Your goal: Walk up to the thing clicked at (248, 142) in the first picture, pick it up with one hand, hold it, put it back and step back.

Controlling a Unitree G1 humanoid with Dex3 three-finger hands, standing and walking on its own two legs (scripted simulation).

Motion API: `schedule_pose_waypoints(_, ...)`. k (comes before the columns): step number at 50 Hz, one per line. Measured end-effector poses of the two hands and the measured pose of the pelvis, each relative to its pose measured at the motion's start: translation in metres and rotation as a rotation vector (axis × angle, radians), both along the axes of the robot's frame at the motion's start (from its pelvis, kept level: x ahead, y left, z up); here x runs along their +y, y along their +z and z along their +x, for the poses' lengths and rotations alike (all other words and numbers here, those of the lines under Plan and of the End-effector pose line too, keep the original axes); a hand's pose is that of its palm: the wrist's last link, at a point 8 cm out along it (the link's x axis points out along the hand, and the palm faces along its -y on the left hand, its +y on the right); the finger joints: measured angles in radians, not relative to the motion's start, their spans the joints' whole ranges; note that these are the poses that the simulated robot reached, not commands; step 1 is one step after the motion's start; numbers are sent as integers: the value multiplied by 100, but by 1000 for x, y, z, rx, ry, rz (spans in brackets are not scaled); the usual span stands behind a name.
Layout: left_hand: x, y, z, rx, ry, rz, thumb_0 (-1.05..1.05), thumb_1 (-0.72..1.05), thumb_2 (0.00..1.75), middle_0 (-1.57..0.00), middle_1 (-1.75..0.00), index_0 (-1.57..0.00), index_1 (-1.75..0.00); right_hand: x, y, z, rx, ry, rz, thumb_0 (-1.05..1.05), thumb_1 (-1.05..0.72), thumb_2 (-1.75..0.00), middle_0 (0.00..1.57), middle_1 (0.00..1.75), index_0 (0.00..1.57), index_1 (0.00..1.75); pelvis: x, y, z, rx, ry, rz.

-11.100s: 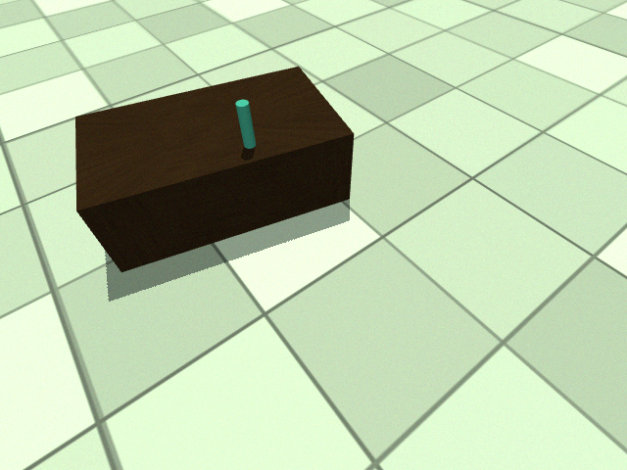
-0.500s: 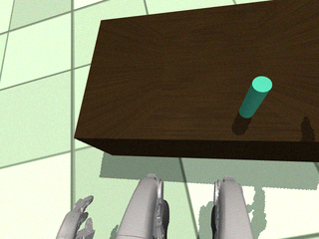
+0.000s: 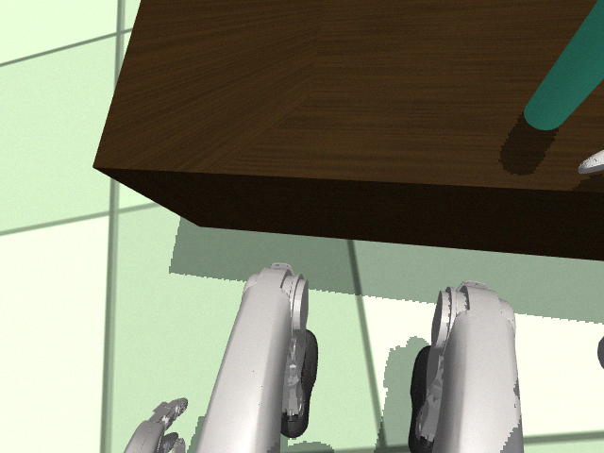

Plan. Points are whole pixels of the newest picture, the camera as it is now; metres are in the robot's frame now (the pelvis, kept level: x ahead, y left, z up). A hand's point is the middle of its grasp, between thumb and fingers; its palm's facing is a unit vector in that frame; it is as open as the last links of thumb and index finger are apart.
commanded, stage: close in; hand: right
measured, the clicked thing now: (583, 64) +0.52 -0.23 +0.04
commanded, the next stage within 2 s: rest palm in 0.38 s
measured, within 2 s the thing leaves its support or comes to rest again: leaves its support in 2.00 s
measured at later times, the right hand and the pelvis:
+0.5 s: hand (587, 82) +0.51 -0.24 +0.02, palm faces +0.16 +0.99 +0.00, open 17.1 cm; pelvis +0.01 +0.01 +0.01, yaw -1 degrees
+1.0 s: hand (565, 84) +0.52 -0.22 +0.02, palm faces +0.15 +0.99 +0.00, open 17.1 cm; pelvis +0.01 +0.01 +0.01, yaw -2 degrees
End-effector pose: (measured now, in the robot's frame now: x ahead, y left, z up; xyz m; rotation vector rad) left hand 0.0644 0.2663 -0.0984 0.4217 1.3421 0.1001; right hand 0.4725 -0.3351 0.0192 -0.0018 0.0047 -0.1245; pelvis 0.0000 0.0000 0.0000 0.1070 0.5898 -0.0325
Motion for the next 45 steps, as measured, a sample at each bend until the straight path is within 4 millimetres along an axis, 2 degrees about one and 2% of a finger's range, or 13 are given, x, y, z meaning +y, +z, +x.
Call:
schedule_pose_waypoints(6, 9, 4, 6, -27, 18, 7, 0, 89, 90, -19, -29, -20, -29, 21, 7, 6, 3, -18, 6, -1, 49, -3, 6, 3, 5, 4, 3, 5, 2, 9, -1, -11)
schedule_pose_waypoints(12, 14, 6, 23, -57, 8, 2, 0, 89, 90, -19, -29, -20, -29, 30, 15, 11, -2, -40, 4, -1, 47, -4, 6, 3, 5, 4, 7, 10, 6, 20, 0, -23)
schedule_pose_waypoints(20, 17, 0, 44, -68, -17, -10, 0, 89, 90, -20, -30, -20, -29, 39, 9, 12, 5, -40, 3, -1, 44, -4, 6, 3, 5, 4, 10, 10, 10, 26, -1, -34)
schedule_pose_waypoints(26, 17, -3, 52, -70, -23, -9, 0, 89, 91, -20, -30, -20, -29, 44, 5, 12, 1, -41, 5, -1, 44, -5, 6, 3, 5, 4, 11, 8, 11, 25, -1, -36)
schedule_pose_waypoints(33, 17, -6, 50, -60, -14, -15, 0, 86, 93, -20, -29, -19, -30, 51, 5, 13, 4, -28, -8, -1, 44, -4, 8, 3, 7, 4, 11, 7, 11, 24, -5, -39)
schedule_pose_waypoints(45, 16, -6, 32, -25, 15, -10, 0, 84, 94, -20, -29, -18, -30, 58, 3, 15, 1, -26, 0, -1, 48, -4, 10, 4, 9, 5, 9, 5, 8, 21, -3, -35)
